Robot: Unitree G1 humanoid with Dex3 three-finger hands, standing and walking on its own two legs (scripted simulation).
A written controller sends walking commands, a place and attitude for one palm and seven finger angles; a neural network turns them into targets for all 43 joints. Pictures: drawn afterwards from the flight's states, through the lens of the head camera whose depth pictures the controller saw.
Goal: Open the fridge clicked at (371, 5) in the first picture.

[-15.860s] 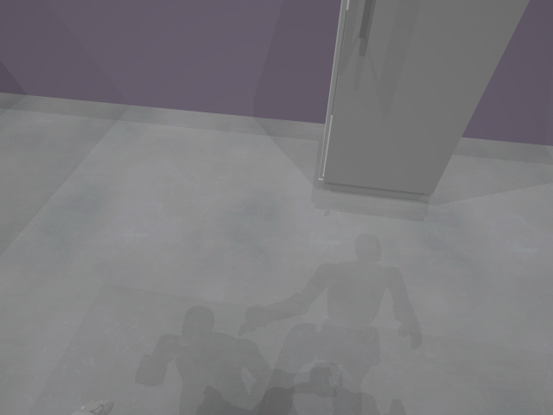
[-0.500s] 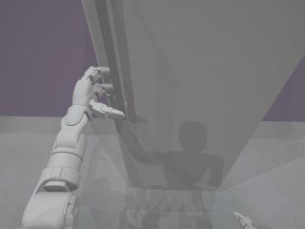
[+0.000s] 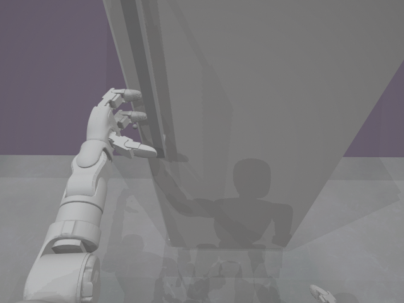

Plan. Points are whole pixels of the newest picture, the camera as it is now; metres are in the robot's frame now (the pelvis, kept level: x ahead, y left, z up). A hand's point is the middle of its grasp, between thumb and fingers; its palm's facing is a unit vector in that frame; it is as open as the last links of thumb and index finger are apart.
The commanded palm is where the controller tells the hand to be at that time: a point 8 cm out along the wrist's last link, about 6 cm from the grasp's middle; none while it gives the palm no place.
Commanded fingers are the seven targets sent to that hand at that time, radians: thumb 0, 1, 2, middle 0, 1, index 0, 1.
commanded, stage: slide the fingers in behind the handle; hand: left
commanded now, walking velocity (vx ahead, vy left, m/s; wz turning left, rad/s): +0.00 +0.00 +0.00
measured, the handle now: (147, 67) +0.46 +0.12 +0.25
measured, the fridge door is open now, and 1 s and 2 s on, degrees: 0 0 0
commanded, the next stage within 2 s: grip the handle and tug to test in 1.52 s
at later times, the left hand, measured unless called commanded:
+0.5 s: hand (147, 127) +0.41 +0.12 +0.15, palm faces +0.00 -1.00 +0.01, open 14.0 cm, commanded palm +0.38 +0.18 +0.15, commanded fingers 0.00 -0.50 0.30 -0.30 -1.20 -0.30 -1.20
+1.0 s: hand (158, 128) +0.41 +0.10 +0.15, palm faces -0.01 -1.00 +0.01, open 14.0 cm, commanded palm +0.38 +0.15 +0.15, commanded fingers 0.00 -0.50 0.30 -0.30 -1.20 -0.30 -1.20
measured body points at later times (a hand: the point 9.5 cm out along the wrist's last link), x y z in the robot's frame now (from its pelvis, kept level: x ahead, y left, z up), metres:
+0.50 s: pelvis +0.01 +0.00 +0.00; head +0.01 -0.01 +0.45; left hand +0.40 +0.18 +0.15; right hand +0.15 -0.23 -0.10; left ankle -0.01 +0.10 -0.74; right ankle +0.02 -0.10 -0.74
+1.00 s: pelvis +0.00 +0.00 +0.00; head +0.00 -0.01 +0.45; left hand +0.40 +0.16 +0.16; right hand +0.15 -0.23 -0.10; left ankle -0.01 +0.10 -0.74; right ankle +0.02 -0.10 -0.74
